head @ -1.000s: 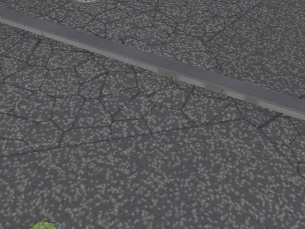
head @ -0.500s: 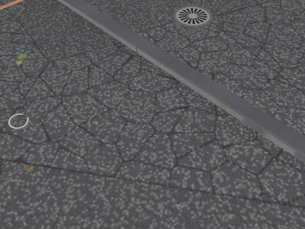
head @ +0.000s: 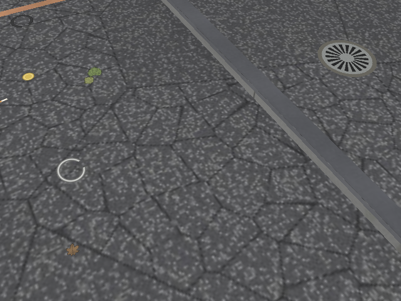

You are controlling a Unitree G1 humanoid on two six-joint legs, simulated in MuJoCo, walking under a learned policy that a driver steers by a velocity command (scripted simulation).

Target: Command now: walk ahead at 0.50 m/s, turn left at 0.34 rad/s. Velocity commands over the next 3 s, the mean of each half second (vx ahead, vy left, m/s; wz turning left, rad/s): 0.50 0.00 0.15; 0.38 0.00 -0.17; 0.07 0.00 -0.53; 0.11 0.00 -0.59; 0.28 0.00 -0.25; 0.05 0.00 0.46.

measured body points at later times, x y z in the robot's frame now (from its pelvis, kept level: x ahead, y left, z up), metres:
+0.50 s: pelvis +0.29 -0.07 +0.00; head +0.31 -0.08 +0.45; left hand +0.35 +0.21 -0.11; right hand +0.43 -0.34 -0.11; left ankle +0.32 +0.09 -0.67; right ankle +0.30 -0.16 -0.74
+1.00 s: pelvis +0.53 +0.00 +0.00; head +0.57 +0.01 +0.44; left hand +0.64 +0.29 -0.13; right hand +0.66 -0.28 -0.10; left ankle +0.59 +0.10 -0.74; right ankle +0.52 -0.14 -0.67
